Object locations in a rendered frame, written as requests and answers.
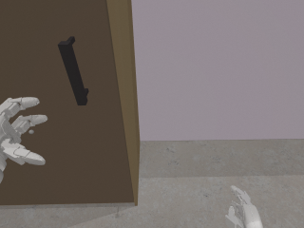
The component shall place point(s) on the handle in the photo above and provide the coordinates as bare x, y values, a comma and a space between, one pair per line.
72, 70

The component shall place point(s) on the robot left hand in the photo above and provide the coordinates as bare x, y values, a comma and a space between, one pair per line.
13, 149

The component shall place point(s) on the wardrobe door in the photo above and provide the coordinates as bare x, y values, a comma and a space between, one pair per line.
84, 146

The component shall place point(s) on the robot right hand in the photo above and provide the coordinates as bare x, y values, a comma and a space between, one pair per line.
247, 215

